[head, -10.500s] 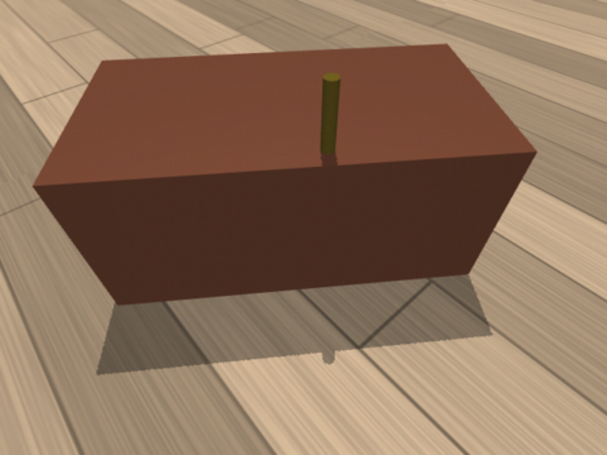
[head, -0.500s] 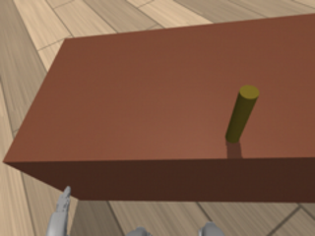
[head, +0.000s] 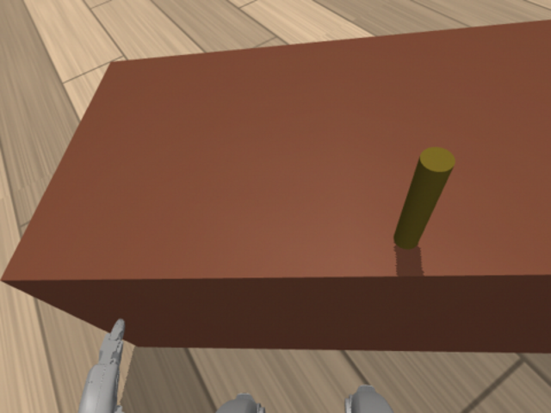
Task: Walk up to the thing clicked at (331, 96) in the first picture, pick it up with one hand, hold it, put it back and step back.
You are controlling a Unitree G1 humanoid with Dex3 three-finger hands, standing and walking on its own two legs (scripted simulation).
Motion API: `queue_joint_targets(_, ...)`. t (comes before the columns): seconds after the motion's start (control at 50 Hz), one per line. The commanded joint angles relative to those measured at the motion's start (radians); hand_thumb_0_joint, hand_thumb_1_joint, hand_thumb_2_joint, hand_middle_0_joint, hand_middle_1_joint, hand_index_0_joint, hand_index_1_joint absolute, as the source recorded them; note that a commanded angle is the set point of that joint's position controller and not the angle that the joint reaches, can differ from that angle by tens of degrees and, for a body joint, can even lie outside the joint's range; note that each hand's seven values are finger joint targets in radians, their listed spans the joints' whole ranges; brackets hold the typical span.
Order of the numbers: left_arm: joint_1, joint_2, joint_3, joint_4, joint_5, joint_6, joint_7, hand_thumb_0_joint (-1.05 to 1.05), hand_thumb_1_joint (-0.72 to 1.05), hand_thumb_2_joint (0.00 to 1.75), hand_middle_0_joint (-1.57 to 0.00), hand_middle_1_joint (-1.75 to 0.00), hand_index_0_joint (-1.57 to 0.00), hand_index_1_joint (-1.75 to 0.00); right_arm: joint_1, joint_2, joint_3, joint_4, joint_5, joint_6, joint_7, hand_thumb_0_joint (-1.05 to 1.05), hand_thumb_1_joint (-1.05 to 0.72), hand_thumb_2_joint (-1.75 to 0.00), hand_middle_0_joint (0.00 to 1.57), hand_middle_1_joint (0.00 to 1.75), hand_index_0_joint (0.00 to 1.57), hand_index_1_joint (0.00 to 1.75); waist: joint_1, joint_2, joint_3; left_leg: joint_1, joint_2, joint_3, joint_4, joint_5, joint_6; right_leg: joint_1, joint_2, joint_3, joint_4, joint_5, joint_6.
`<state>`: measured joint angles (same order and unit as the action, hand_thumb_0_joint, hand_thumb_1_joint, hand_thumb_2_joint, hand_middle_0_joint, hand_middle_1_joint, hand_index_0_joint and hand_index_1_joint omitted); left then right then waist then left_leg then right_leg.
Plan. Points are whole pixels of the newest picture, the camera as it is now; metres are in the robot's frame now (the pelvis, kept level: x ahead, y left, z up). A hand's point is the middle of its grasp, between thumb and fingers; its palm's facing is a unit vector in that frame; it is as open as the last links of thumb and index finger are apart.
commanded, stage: go down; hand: right
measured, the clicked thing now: (419, 205) +0.42 -0.19 +0.00
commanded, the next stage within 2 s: approach in 0.10 s
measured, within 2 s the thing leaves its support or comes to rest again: neither
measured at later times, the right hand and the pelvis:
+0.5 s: hand (549, 233) +0.36 -0.34 +0.02, palm faces +0.14 +0.99 +0.06, open 17.7 cm; pelvis -0.01 +0.00 -0.01, yaw +0 degrees
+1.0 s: hand (435, 229) +0.41 -0.22 -0.04, palm faces +0.09 +0.99 +0.04, open 17.7 cm; pelvis -0.01 +0.01 -0.04, yaw +2 degrees
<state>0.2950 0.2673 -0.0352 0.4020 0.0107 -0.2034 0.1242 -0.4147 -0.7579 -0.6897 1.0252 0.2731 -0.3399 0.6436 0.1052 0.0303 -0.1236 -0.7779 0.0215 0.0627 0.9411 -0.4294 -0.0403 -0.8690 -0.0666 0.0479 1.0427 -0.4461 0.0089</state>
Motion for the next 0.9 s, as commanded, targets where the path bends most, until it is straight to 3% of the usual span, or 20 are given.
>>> queue_joint_targets(0.0,0.049,0.201,0.106,-0.198,-0.01,-0.046,0.022,0.0,-0.54,0.05,-0.05,-0.05,-0.06,-0.05,-0.21,-0.387,-0.078,-0.176,0.032,-0.049,-0.004,0.0,0.56,-0.07,0.05,0.06,0.05,0.06,-0.015,-0.187,-0.357,0.129,-0.047,-0.002,-0.112,0.225,0.057,0.355,0.041,0.01,-0.181,0.32,-0.012)
queue_joint_targets(0.08,0.053,0.176,0.092,-0.185,-0.01,-0.04,0.015,0.0,-0.53,0.04,-0.05,-0.06,-0.06,-0.05,-0.251,-0.432,-0.099,-0.213,0.019,-0.062,-0.028,0.0,0.59,-0.08,0.04,0.06,0.05,0.06,-0.039,-0.217,-0.275,0.13,-0.035,-0.028,-0.127,0.175,0.059,0.281,0.052,-0.007,-0.196,0.205,-0.02)
queue_joint_targets(0.14,0.005,0.144,0.071,-0.156,-0.006,-0.048,0.009,0.0,-0.53,0.04,-0.05,-0.05,-0.06,-0.05,-0.224,-0.35,-0.046,-0.126,0.011,-0.07,-0.023,0.0,0.61,-0.08,0.03,0.06,0.04,0.06,-0.035,-0.204,-0.192,0.046,-0.039,-0.024,-0.113,0.111,0.064,0.229,0.039,-0.002,-0.205,0.143,-0.014)
queue_joint_targets(0.22,-0.021,0.137,0.044,-0.182,0.002,-0.067,0.009,0.0,-0.55,0.04,-0.05,-0.05,-0.05,-0.05,-0.291,-0.368,-0.036,-0.167,0.01,-0.085,0.004,0.0,0.6,-0.05,0.04,0.05,0.04,0.05,-0.018,-0.254,-0.284,0.044,-0.04,-0.024,-0.104,0.116,0.062,0.281,0.036,-0.004,-0.19,0.145,-0.01)
queue_joint_targets(0.3,0.006,0.231,0.133,-0.169,0.008,-0.082,0.021,0.0,-0.55,0.04,-0.05,-0.05,-0.05,-0.05,-0.271,-0.302,-0.013,-0.12,0.042,-0.088,0.02,0.0,0.59,-0.06,0.04,0.05,0.05,0.05,0.026,-0.214,-0.331,0.0,-0.046,-0.009,-0.074,0.138,0.059,0.315,0.031,0.013,-0.161,0.193,-0.009)
queue_joint_targets(0.34,0.014,0.259,0.155,-0.218,0.01,-0.084,0.022,0.0,-0.55,0.04,-0.06,-0.05,-0.06,-0.05,-0.294,-0.288,-0.002,-0.134,0.039,-0.092,0.004,0.0,0.59,-0.06,0.04,0.05,0.05,0.05,0.039,-0.185,-0.383,0.013,-0.046,-0.008,-0.071,0.157,0.055,0.34,0.034,0.016,-0.146,0.217,-0.014)
queue_joint_targets(0.4,0.056,0.17,0.088,-0.204,0.011,-0.075,0.01,0.0,-0.55,0.04,-0.06,-0.05,-0.06,-0.05,-0.28,-0.159,0.07,-0.089,0.026,-0.107,-0.022,0.0,0.59,-0.06,0.04,0.05,0.05,0.05,0.04,-0.142,-0.308,-0.026,-0.051,-0.009,-0.059,0.129,0.054,0.257,0.04,0.014,-0.131,0.17,-0.018)
queue_joint_targets(0.44,0.064,0.136,0.068,-0.211,0.015,-0.072,-0.001,0.0,-0.54,0.03,-0.06,-0.06,-0.06,-0.05,-0.265,-0.125,0.089,-0.067,0.009,-0.126,-0.046,0.0,0.58,-0.06,0.04,0.05,0.05,0.05,0.029,-0.153,-0.28,-0.068,-0.049,-0.016,-0.033,0.102,0.057,0.215,0.039,0.009,-0.124,0.14,-0.016)
queue_joint_targets(0.5,0.052,0.194,0.142,-0.287,0.032,-0.071,0.0,0.0,-0.53,0.03,-0.06,-0.06,-0.06,-0.05,-0.364,-0.164,0.074,-0.202,-0.016,-0.171,-0.102,0.0,0.6,-0.07,0.03,0.06,0.04,0.06,0.035,-0.2,-0.388,-0.067,-0.047,-0.021,0.002,0.15,0.06,0.256,0.038,0.004,-0.088,0.198,-0.01)
queue_joint_targets(0.56,0.108,0.177,0.159,-0.244,0.041,-0.055,-0.014,0.0,-0.52,0.03,-0.06,-0.06,-0.06,-0.05,-0.307,-0.106,0.086,-0.143,-0.03,-0.202,-0.144,0.0,0.59,-0.07,0.03,0.06,0.04,0.06,0.03,-0.217,-0.323,-0.117,-0.051,-0.016,0.039,0.148,0.062,0.206,0.041,-0.001,-0.05,0.221,-0.004)
queue_joint_targets(0.58,0.101,0.142,0.132,-0.251,0.043,-0.051,-0.025,0.0,-0.52,0.02,-0.06,-0.06,-0.07,-0.05,-0.248,-0.09,0.083,-0.06,-0.041,-0.207,-0.157,0.0,0.59,-0.08,0.03,0.06,0.04,0.06,0.023,-0.195,-0.276,-0.13,-0.05,-0.017,0.054,0.146,0.061,0.15,0.043,-0.004,-0.036,0.216,-0.005)
queue_joint_targets(0.62,0.061,0.211,0.215,-0.339,0.054,-0.054,-0.026,0.0,-0.52,0.02,-0.06,-0.06,-0.06,-0.05,-0.397,-0.154,0.055,-0.265,-0.054,-0.26,-0.193,0.0,0.6,-0.07,0.03,0.06,0.04,0.06,0.04,-0.256,-0.424,-0.131,-0.047,-0.025,0.082,0.172,0.064,0.197,0.033,-0.001,-0.002,0.244,-0.002)
queue_joint_targets(0.66,0.06,0.206,0.22,-0.379,0.065,-0.048,-0.032,0.0,-0.54,0.03,-0.06,-0.06,-0.07,-0.05,-0.437,-0.15,0.042,-0.314,-0.07,-0.286,-0.223,0.0,0.61,-0.05,0.03,0.05,0.04,0.05,0.026,-0.295,-0.529,-0.112,-0.05,-0.028,0.107,0.217,0.068,0.243,0.033,-0.004,0.039,0.328,0.0)
queue_joint_targets(0.72,0.021,0.134,0.159,-0.482,0.064,-0.038,-0.057,0.0,-0.55,0.04,-0.06,-0.06,-0.06,-0.05,-0.258,0.08,0.131,-0.112,-0.077,-0.279,-0.248,0.0,0.61,-0.05,0.03,0.05,0.04,0.05,0.05,-0.2,-0.496,-0.098,-0.059,-0.007,0.129,0.234,0.067,0.174,0.036,0.009,0.06,0.341,-0.003)
queue_joint_targets(0.74,0.066,0.158,0.191,-0.491,0.064,-0.03,-0.06,0.0,-0.55,0.04,-0.06,-0.06,-0.06,-0.05,-0.319,0.059,0.121,-0.203,-0.076,-0.289,-0.263,0.0,0.61,-0.06,0.03,0.05,0.04,0.05,0.054,-0.236,-0.553,-0.091,-0.058,-0.011,0.13,0.249,0.068,0.2,0.036,0.007,0.066,0.349,-0.002)
queue_joint_targets(0.76,0.059,0.182,0.2,-0.545,0.066,-0.026,-0.058,0.0,-0.55,0.04,-0.05,-0.05,-0.06,-0.05,-0.361,-0.045,0.062,-0.301,-0.09,-0.298,-0.286,0.0,0.59,-0.05,0.04,0.05,0.05,0.05,0.024,-0.283,-0.662,-0.074,-0.057,-0.014,0.141,0.272,0.069,0.257,0.032,0.004,0.074,0.398,0.002)
queue_joint_targets(0.78,0.107,0.188,0.216,-0.525,0.067,-0.014,-0.06,0.0,-0.55,0.04,-0.05,-0.05,-0.06,-0.05,-0.46,-0.115,0.046,-0.426,-0.1,-0.306,-0.303,0.0,0.59,-0.05,0.04,0.05,0.04,0.05,0.016,-0.364,-0.7,-0.072,-0.058,-0.019,0.141,0.272,0.072,0.31,0.028,-0.001,0.072,0.423,0.011)
queue_joint_targets(0.82,0.188,0.139,0.197,-0.479,0.066,0.009,-0.079,0.0,-0.54,0.04,-0.05,-0.06,-0.06,-0.05,-0.241,0.107,0.157,-0.219,-0.111,-0.26,-0.313,0.0,0.57,-0.05,0.04,0.05,0.04,0.05,0.042,-0.288,-0.526,-0.11,-0.064,-0.003,0.133,0.239,0.071,0.241,0.03,-0.002,0.059,0.374,0.011)
queue_joint_targets(0.86,0.208,0.118,0.185,-0.474,0.055,0.025,-0.091,0.0,-0.54,0.04,-0.05,-0.05,-0.06,-0.05,-0.187,0.201,0.2,-0.154,-0.114,-0.234,-0.333,0.0,0.59,-0.05,0.04,0.05,0.04,0.05,0.055,-0.216,-0.38,-0.132,-0.06,-0.005,0.115,0.194,0.067,0.119,0.032,-0.003,0.037,0.254,0.002)
queue_joint_targets(0.88,0.166,0.148,0.218,-0.503,0.054,0.026,-0.091,0.0,-0.54,0.03,-0.05,-0.05,-0.06,-0.05,-0.246,0.131,0.157,-0.24,-0.112,-0.239,-0.346,0.0,0.6,-0.05,0.04,0.05,0.04,0.05,0.052,-0.218,-0.39,-0.125,-0.054,-0.017,0.109,0.192,0.064,0.093,0.031,-0.009,0.042,0.223,-0.002)
